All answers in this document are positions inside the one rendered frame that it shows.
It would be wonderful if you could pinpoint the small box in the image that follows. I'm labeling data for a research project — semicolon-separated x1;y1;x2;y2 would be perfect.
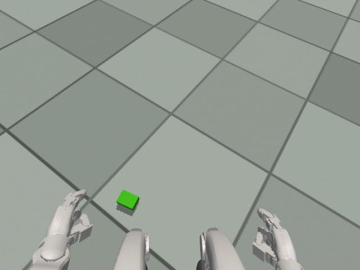
116;190;140;211

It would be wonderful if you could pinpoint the right robot hand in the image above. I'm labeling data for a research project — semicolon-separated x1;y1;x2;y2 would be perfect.
253;208;298;268

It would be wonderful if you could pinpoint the right robot arm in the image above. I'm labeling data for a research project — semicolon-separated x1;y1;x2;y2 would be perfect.
275;259;304;270

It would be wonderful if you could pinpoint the left robot hand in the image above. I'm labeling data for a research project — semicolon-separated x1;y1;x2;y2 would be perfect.
45;190;93;245

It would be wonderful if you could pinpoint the left robot arm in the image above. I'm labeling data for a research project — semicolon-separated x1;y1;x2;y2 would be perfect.
29;235;71;270

